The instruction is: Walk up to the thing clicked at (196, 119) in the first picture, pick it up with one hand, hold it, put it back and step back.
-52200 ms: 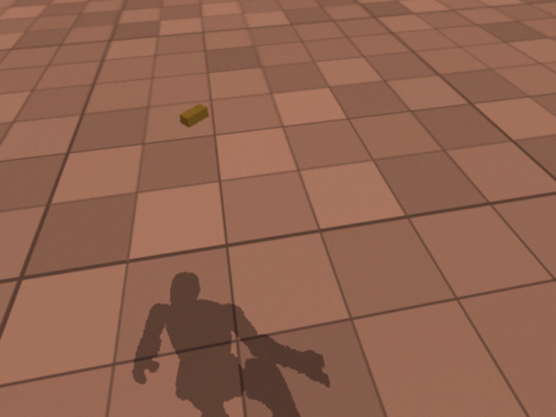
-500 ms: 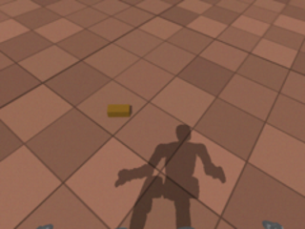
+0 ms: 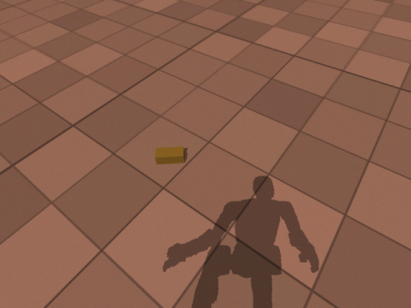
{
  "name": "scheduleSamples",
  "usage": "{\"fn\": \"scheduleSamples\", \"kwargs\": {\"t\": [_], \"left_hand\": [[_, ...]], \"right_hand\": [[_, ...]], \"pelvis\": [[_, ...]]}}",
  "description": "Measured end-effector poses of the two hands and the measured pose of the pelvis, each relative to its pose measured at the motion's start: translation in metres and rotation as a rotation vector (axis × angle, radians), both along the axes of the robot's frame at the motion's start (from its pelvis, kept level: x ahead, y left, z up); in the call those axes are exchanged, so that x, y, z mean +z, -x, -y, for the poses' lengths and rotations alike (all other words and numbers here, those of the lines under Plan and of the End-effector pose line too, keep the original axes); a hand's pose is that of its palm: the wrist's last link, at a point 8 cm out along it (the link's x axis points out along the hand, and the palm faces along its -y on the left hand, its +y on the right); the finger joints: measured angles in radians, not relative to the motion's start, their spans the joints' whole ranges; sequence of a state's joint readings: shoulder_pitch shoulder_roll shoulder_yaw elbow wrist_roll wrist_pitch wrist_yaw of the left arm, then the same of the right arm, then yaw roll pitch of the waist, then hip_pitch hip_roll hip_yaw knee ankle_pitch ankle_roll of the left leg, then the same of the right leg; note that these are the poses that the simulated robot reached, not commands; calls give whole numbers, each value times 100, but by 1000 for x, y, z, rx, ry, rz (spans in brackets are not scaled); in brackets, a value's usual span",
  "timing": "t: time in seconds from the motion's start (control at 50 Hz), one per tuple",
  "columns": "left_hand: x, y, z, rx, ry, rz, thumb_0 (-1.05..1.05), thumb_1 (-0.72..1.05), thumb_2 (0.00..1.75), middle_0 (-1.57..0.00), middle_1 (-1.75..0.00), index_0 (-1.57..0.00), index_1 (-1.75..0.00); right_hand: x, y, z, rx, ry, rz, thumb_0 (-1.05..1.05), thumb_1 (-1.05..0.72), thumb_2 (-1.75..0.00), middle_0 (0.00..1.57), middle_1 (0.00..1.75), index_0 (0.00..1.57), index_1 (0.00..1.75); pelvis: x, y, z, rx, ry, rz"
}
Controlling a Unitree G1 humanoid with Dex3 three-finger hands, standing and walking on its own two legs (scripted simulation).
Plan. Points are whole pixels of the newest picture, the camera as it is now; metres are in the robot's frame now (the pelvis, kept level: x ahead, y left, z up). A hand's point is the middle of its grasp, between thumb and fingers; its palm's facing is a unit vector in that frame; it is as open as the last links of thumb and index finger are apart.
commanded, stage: step back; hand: left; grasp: from above
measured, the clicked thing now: (170, 155) +1.06 +0.28 -0.73
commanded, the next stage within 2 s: stand in 0.48 s
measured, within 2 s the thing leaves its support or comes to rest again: neither
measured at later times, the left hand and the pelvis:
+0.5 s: hand out of the picture +0.15 +0.26 -0.15, palm faces +0.04 -0.93 -0.36, open 7.4 cm; pelvis +0.04 +0.00 +0.00, yaw +1 degrees
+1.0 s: hand out of the picture +0.12 +0.25 -0.14, palm faces +0.01 -0.94 -0.34, open 7.4 cm; pelvis +0.04 -0.01 +0.02, yaw +1 degrees
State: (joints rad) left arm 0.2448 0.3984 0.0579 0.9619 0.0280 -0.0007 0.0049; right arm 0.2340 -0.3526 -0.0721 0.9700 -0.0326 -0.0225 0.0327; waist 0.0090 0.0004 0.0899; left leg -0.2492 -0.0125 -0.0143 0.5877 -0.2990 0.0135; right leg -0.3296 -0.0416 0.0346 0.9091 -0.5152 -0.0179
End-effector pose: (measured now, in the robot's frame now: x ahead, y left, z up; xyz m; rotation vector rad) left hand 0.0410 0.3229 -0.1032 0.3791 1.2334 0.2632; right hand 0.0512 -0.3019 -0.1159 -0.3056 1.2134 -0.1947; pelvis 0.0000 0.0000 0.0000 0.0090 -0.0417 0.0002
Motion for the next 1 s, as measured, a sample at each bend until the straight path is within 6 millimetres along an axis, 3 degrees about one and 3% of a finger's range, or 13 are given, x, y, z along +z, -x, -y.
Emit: {"fn": "scheduleSamples", "kwargs": {"t": [0.1, 0.18, 0.32, 0.44, 0.54, 0.66, 0.84, 1.0], "left_hand": [[4, -39, 5, -42, 21, 71, 1, 90, 90, -20, -30, -20, -30], [1, -63, 16, -50, 13, 118, 1, 90, 90, -20, -30, -20, -30], [-1, -80, 40, -41, 32, 136, 1, 90, 90, -20, -30, -20, -30], [-6, -93, 31, -29, 52, 144, 1, 90, 90, -20, -30, -21, -30], [-9, -96, 22, 1, 74, 110, 1, 90, 90, -20, -30, -20, -30], [-12, -94, 21, -6, 98, 64, 1, 90, 90, -20, -30, -20, -30], [-3, -89, 28, -14, 104, 66, 1, 90, 90, -20, -30, -20, -30], [5, -72, 33, -5, 83, 55, 1, 90, 90, -20, -30, -20, -30]], "right_hand": [[11, 0, 5, -18, 19, -2, 0, -90, -89, 20, 30, 21, 30], [4, -11, 21, -23, 31, -8, 0, -90, -89, 20, 30, 21, 30], [-8, -44, 27, -9, 24, 0, 0, -91, -89, 20, 30, 21, 30], [-11, -55, 15, 26, 39, -30, 0, -91, -89, 20, 30, 21, 30], [-1, -53, -1, 19, 30, -54, 0, -91, -89, 20, 30, 21, 30], [11, -69, -12, 10, 21, -9, 0, -90, -89, 20, 30, 21, 30], [20, -96, -13, 22, 10, 70, 0, -90, -89, 20, 30, 21, 30], [19, -96, -7, 33, -12, 77, 0, -90, -89, 20, 30, 21, 30]], "pelvis": [[5, -10, 6, -4, 9, 0], [-2, -18, 17, -5, 3, 5], [-6, -29, 22, 15, 9, 1], [-8, -34, 9, 40, 5, -19], [0, -42, 2, 20, 4, -18], [8, -49, -2, 15, 9, -4], [15, -47, -1, 15, 6, 18], [18, -41, 8, 21, 2, 22]]}}
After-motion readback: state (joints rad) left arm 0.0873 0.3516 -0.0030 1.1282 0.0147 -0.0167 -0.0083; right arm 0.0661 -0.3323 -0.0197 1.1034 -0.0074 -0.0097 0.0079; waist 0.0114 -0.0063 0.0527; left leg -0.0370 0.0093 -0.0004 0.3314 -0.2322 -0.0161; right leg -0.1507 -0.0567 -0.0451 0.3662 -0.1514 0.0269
